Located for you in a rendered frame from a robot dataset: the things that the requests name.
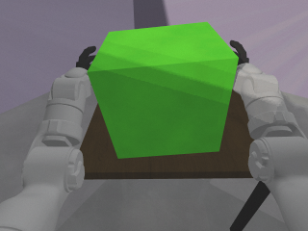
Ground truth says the right robot upper arm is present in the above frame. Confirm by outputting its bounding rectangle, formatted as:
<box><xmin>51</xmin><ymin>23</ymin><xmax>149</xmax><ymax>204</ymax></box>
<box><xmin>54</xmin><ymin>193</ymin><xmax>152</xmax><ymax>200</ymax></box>
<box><xmin>247</xmin><ymin>136</ymin><xmax>308</xmax><ymax>231</ymax></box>

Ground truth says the carton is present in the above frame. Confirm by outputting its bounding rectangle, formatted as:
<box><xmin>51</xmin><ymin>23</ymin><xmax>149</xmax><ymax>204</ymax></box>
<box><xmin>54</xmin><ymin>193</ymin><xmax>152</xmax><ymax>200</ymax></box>
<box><xmin>87</xmin><ymin>21</ymin><xmax>239</xmax><ymax>159</ymax></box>

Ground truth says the table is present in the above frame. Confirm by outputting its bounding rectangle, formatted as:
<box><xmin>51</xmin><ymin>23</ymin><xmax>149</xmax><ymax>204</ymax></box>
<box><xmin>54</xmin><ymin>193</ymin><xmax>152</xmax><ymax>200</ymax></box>
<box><xmin>80</xmin><ymin>90</ymin><xmax>270</xmax><ymax>231</ymax></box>

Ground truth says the left robot upper arm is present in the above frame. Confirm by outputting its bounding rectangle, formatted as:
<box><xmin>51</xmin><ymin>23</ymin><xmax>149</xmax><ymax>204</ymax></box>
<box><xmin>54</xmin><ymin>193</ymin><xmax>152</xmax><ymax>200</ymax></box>
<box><xmin>0</xmin><ymin>146</ymin><xmax>85</xmax><ymax>231</ymax></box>

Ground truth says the right robot hand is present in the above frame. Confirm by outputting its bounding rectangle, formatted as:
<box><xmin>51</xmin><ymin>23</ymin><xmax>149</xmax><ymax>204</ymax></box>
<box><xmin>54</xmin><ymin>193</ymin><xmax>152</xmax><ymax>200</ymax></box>
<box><xmin>229</xmin><ymin>40</ymin><xmax>249</xmax><ymax>65</ymax></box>

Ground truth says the left robot hand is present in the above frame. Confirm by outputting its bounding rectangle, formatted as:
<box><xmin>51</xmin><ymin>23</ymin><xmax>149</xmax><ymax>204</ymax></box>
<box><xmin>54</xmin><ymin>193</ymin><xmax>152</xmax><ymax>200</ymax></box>
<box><xmin>76</xmin><ymin>46</ymin><xmax>96</xmax><ymax>85</ymax></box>

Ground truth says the right robot forearm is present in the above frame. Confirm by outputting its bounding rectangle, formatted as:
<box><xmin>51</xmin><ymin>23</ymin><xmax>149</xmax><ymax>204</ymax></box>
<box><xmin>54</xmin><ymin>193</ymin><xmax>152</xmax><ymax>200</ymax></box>
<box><xmin>232</xmin><ymin>63</ymin><xmax>308</xmax><ymax>141</ymax></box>

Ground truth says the left robot forearm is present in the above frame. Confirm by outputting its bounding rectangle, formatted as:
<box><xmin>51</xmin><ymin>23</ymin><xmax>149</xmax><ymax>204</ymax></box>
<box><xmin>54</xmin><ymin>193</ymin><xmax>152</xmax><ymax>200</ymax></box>
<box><xmin>21</xmin><ymin>67</ymin><xmax>91</xmax><ymax>187</ymax></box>

